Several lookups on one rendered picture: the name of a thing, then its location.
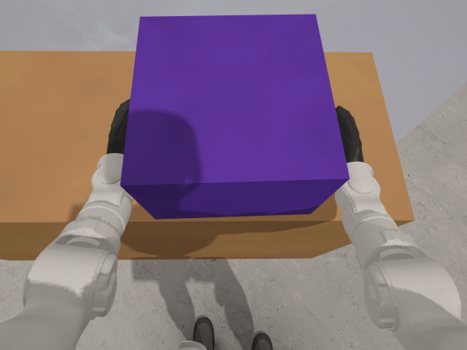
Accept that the right robot upper arm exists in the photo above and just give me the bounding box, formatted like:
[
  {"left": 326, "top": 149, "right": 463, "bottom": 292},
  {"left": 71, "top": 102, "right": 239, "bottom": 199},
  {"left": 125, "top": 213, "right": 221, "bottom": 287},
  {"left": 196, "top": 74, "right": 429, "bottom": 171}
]
[{"left": 363, "top": 257, "right": 467, "bottom": 350}]

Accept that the robot right hand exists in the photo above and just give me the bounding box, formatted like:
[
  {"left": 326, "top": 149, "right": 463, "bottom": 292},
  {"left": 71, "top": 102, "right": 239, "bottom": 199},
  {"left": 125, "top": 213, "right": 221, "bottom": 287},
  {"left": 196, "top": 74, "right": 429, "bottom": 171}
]
[{"left": 335, "top": 106, "right": 364, "bottom": 163}]

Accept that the robot foot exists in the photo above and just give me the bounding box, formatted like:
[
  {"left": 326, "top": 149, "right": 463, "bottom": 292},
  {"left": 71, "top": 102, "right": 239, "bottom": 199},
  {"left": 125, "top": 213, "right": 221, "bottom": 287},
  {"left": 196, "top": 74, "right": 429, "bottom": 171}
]
[
  {"left": 252, "top": 333, "right": 273, "bottom": 350},
  {"left": 193, "top": 317, "right": 215, "bottom": 350}
]

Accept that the robot left forearm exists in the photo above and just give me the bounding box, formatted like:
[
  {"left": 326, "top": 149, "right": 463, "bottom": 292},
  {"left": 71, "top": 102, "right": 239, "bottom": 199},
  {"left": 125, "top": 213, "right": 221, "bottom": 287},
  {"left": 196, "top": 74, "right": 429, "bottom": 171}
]
[{"left": 23, "top": 153, "right": 133, "bottom": 307}]

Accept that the robot left hand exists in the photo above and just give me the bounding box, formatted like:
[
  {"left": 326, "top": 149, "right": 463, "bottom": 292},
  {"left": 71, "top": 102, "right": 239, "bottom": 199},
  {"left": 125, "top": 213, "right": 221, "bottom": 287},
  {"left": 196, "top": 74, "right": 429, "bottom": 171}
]
[{"left": 107, "top": 99, "right": 130, "bottom": 154}]

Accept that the robot right foot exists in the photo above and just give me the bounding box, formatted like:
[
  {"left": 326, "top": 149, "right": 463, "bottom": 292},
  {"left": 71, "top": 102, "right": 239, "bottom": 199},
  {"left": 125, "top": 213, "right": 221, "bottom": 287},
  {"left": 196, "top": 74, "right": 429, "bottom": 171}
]
[{"left": 252, "top": 333, "right": 273, "bottom": 350}]

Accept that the carton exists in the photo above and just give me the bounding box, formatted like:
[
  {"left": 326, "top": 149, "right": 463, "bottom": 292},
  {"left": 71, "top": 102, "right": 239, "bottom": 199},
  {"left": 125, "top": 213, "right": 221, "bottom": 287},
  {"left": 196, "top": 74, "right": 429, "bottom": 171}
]
[{"left": 120, "top": 14, "right": 350, "bottom": 219}]

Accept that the pedestal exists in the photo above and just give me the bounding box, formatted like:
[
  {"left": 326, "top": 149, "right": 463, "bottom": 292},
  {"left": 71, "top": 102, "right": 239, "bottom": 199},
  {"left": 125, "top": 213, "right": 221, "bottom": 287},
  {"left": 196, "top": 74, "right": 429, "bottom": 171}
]
[{"left": 0, "top": 51, "right": 415, "bottom": 260}]

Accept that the robot left foot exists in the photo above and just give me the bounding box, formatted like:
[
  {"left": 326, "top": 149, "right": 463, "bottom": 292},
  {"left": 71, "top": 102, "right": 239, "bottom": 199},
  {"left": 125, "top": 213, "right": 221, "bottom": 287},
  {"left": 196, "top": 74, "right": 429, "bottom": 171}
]
[{"left": 193, "top": 317, "right": 215, "bottom": 350}]

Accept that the left robot upper arm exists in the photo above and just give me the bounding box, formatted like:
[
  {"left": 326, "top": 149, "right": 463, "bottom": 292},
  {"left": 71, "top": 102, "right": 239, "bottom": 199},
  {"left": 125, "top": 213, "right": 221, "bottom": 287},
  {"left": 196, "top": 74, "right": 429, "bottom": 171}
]
[{"left": 0, "top": 244, "right": 117, "bottom": 350}]

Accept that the robot right forearm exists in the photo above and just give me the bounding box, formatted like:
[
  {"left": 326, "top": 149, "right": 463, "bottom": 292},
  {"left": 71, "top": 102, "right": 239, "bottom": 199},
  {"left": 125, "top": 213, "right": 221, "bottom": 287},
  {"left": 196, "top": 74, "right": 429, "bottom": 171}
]
[{"left": 335, "top": 162, "right": 461, "bottom": 317}]

